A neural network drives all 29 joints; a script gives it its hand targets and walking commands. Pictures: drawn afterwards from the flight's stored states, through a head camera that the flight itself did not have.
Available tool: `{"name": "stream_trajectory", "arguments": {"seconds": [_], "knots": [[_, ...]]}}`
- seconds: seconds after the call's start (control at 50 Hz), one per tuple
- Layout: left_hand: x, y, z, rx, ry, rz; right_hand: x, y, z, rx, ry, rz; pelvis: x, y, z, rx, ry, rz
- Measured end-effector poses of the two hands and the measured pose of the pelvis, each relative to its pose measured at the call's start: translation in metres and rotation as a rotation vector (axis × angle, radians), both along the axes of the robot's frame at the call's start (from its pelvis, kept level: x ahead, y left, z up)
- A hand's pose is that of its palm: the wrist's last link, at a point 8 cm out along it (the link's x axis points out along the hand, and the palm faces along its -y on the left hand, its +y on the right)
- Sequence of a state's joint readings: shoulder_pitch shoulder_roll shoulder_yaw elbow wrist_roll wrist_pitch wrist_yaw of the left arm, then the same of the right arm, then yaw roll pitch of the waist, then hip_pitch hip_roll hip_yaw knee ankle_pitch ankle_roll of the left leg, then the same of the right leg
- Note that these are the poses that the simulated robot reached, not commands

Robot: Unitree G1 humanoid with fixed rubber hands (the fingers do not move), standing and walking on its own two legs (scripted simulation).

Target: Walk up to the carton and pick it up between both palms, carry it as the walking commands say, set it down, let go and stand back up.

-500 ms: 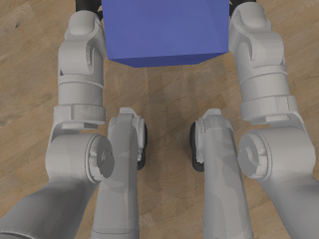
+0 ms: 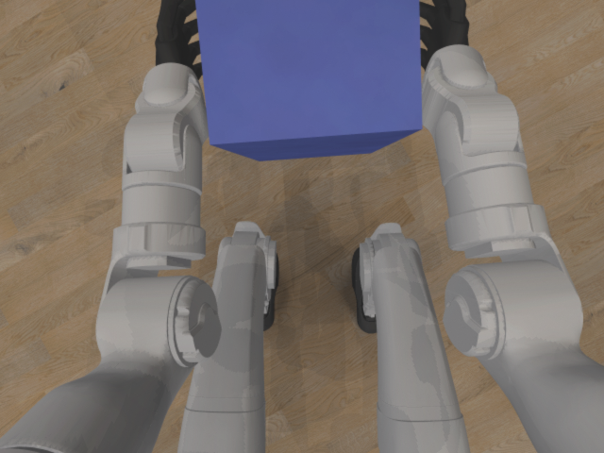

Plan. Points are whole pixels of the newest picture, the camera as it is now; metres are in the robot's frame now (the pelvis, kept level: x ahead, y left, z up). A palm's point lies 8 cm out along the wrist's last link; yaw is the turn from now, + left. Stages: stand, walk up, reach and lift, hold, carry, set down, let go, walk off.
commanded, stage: reach and lift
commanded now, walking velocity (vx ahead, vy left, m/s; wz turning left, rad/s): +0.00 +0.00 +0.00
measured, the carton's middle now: (310, 77) +0.52 +0.03 -0.13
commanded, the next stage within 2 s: none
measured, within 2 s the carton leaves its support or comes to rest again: neither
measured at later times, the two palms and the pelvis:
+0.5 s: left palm (134, 36) +0.48 +0.15 +0.05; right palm (503, 19) +0.50 -0.12 +0.04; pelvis +0.04 +0.00 +0.06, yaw +0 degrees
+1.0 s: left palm (64, 5) +0.46 +0.15 +0.12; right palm out of the picture +0.48 -0.12 +0.13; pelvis +0.10 +0.00 +0.14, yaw -1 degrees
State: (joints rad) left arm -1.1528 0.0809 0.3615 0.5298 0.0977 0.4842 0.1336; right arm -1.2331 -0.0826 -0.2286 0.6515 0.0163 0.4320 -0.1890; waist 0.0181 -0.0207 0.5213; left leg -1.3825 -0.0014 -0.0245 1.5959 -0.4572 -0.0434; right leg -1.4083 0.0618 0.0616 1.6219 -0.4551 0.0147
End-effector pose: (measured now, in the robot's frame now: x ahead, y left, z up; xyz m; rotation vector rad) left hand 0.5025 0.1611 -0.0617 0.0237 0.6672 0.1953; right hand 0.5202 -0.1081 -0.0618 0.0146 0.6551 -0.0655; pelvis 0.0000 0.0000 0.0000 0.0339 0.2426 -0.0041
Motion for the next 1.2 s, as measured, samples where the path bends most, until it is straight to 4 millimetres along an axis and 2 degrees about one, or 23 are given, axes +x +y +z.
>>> {"name": "stream_trajectory", "arguments": {"seconds": [0.18,0.34,0.44,0.64,0.72,0.86,0.94,1.06,1.2], "knots": [[-0.004,0.000,0.040,-0.001,-0.014,-0.001,-0.006,0.000,0.038,0.000,-0.015,-0.003,0.001,0.001,0.022,-0.004,-0.047,-0.001],[-0.012,-0.005,0.067,-0.008,0.007,0.000,-0.015,-0.005,0.066,-0.003,0.006,-0.007,0.012,0.000,0.040,-0.003,0.001,0.001],[-0.018,-0.006,0.089,-0.014,0.023,0.004,-0.021,-0.007,0.088,-0.006,0.022,-0.006,0.026,-0.001,0.053,-0.001,0.050,0.002],[-0.026,-0.011,0.148,-0.037,0.050,0.016,-0.028,-0.012,0.148,-0.021,0.050,0.007,0.064,-0.003,0.090,0.002,0.148,0.000],[-0.026,-0.013,0.157,-0.026,0.068,0.009,-0.027,-0.014,0.157,-0.022,0.068,0.011,0.073,-0.004,0.106,0.003,0.145,-0.002],[-0.037,-0.012,0.160,0.001,0.094,-0.008,-0.042,-0.013,0.154,0.015,0.095,-0.013,0.092,-0.005,0.129,0.004,0.161,-0.005],[-0.042,-0.011,0.172,-0.008,0.056,-0.018,-0.046,-0.012,0.171,0.015,0.055,-0.028,0.101,-0.004,0.138,0.001,0.149,-0.008],[-0.043,-0.008,0.197,-0.022,0.015,-0.009,-0.045,-0.009,0.200,0.008,0.017,-0.024,0.104,-0.002,0.151,-0.003,0.102,-0.010],[-0.048,-0.007,0.220,-0.035,0.013,-0.004,-0.053,-0.009,0.222,0.011,0.015,-0.028,0.110,0.000,0.167,-0.007,0.048,-0.011]]}}
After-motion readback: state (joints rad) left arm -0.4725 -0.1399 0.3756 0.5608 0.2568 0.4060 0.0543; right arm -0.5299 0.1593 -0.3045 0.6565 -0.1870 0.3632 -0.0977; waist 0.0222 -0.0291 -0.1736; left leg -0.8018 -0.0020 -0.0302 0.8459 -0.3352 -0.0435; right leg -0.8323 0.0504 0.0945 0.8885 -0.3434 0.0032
